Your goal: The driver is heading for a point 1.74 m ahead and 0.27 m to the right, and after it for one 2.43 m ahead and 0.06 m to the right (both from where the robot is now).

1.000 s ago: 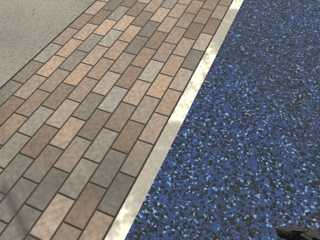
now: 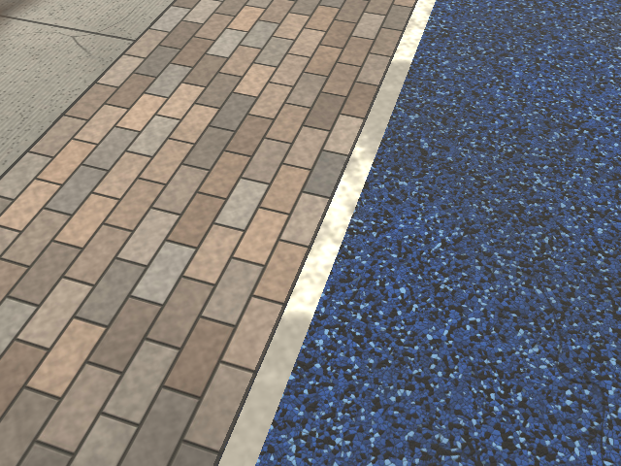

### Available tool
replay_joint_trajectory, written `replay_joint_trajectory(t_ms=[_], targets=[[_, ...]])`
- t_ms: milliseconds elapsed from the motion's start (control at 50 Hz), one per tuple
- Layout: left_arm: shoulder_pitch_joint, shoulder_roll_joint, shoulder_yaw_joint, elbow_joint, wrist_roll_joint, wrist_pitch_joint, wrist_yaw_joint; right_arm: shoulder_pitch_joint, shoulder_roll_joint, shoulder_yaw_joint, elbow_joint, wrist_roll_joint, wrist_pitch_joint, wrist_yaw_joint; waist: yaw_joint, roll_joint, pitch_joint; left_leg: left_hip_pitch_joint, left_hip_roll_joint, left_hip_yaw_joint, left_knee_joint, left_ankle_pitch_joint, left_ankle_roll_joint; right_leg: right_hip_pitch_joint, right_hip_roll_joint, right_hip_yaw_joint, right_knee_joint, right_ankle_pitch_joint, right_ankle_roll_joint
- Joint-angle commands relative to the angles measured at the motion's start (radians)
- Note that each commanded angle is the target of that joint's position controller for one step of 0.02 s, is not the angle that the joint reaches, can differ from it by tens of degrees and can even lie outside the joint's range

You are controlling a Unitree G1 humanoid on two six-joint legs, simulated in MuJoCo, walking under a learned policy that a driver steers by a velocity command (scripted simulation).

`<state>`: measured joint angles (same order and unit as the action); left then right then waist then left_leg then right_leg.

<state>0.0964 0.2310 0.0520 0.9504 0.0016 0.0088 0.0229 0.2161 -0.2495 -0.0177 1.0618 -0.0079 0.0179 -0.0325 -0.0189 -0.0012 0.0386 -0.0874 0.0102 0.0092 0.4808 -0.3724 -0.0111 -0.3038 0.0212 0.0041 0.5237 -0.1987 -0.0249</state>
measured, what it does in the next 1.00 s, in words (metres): stands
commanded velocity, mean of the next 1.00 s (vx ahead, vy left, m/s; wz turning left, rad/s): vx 0.00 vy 0.00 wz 0.00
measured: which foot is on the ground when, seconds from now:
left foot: down 0.00-1.00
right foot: down 0.00-1.00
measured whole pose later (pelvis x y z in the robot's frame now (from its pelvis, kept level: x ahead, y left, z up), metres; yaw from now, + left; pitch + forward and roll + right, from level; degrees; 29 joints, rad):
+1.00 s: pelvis -0.01 +0.01 +0.00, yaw -1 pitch -1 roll +0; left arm 0.13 0.20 0.04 1.13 -0.01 0.02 0.04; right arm 0.37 -0.17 0.00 1.09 -0.01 -0.02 -0.04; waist 0.00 0.00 0.04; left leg -0.10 0.00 0.02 0.47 -0.36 0.00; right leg -0.31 0.01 0.02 0.50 -0.17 -0.01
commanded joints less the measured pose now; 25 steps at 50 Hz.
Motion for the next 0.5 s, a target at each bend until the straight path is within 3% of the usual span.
replay_joint_trajectory(t_ms=[20, 500], targets=[[-0.037, 0.113, 0.022, -0.027, 0.0, -0.006, 0.007, 0.047, -0.097, -0.014, -0.011, -0.001, -0.012, -0.005, 0.002, -0.008, -0.034, -0.16, 0.029, -0.02, -0.099, 0.11, 0.018, 0.158, -0.07, 0.08, -0.073, 0.165, -0.046], [-0.006, 0.088, 0.004, 0.108, -0.003, 0.004, 0.014, 0.183, -0.032, 0.003, 0.027, 0.0, -0.038, -0.009, 0.016, 0.006, 0.006, -0.204, 0.025, -0.016, -0.124, 0.07, 0.025, 0.145, -0.05, 0.067, -0.092, 0.089, -0.032]])
Velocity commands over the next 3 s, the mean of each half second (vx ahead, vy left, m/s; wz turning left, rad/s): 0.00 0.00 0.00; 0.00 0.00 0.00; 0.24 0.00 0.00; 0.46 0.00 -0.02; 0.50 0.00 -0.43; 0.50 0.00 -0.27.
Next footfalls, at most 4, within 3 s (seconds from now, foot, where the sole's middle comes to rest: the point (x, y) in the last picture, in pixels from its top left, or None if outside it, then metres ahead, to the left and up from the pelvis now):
1.82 left None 0.48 0.13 -0.77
2.40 right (373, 352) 0.77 -0.13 -0.77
2.90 left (327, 239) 1.13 -0.03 -0.77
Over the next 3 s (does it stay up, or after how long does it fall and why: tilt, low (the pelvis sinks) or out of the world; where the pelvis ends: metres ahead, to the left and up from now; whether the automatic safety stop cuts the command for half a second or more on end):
stays up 0.99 -0.07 -0.01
